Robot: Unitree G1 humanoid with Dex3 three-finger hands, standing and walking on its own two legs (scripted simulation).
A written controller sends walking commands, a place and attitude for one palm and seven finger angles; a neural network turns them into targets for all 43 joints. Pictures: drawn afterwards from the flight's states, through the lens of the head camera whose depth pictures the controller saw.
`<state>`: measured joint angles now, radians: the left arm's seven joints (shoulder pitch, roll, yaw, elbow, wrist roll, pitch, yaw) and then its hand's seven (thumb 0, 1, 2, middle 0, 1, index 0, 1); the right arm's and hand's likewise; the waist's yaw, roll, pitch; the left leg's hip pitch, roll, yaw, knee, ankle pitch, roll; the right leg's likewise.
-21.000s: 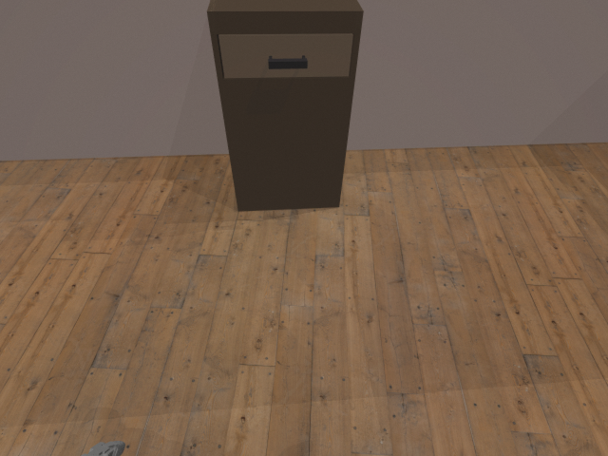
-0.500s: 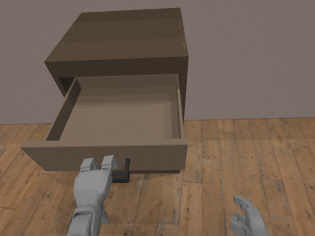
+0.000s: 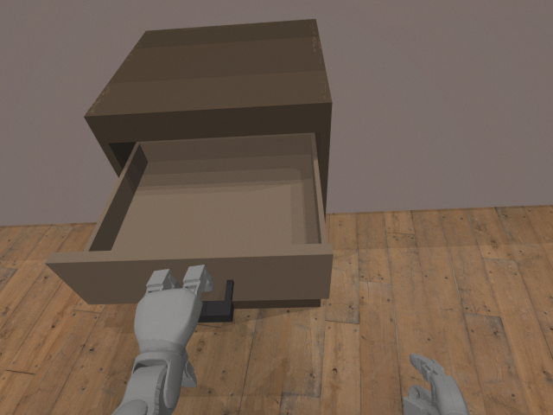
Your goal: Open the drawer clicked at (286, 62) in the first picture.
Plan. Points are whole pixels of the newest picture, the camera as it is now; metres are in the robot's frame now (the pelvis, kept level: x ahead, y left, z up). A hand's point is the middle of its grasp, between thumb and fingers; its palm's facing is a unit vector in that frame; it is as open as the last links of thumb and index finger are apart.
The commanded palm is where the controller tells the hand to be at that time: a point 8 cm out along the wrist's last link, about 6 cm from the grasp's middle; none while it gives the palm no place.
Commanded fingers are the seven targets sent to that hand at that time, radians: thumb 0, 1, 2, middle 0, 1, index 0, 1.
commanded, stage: lift the hand off the handle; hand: left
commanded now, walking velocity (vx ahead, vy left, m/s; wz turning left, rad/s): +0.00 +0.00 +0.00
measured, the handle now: (193, 299) +0.29 +0.17 -0.01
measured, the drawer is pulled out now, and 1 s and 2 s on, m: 0.30 0.30 0.30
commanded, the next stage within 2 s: draw the hand back to the body in 1.06 s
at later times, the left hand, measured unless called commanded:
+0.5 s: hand (176, 303) +0.25 +0.17 +0.06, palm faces +0.05 -0.16 -0.99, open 13.4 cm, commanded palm +0.23 +0.17 +0.13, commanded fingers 0.00 -0.50 0.30 -0.30 -1.20 -0.30 -1.20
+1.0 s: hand (156, 271) +0.26 +0.17 +0.14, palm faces +0.14 -0.17 -0.98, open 13.9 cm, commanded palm +0.23 +0.17 +0.19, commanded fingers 0.00 -0.50 0.30 -0.30 -1.20 -0.30 -1.20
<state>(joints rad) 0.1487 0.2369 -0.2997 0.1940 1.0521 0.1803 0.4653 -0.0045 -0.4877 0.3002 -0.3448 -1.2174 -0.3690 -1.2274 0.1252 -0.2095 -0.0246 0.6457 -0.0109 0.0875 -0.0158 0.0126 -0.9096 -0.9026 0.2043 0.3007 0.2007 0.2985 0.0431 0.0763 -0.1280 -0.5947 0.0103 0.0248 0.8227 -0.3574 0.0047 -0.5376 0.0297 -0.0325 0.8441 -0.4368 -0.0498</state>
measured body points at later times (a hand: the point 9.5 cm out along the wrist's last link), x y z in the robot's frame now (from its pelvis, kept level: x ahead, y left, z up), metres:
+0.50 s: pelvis +0.01 +0.00 +0.02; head +0.01 -0.05 +0.47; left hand +0.25 +0.17 +0.11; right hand +0.24 -0.20 -0.07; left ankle +0.03 +0.12 -0.70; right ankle -0.01 -0.09 -0.70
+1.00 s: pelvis +0.02 -0.01 +0.04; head +0.00 -0.06 +0.48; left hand +0.24 +0.17 +0.19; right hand +0.26 -0.20 -0.05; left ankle +0.03 +0.12 -0.70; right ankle -0.01 -0.09 -0.70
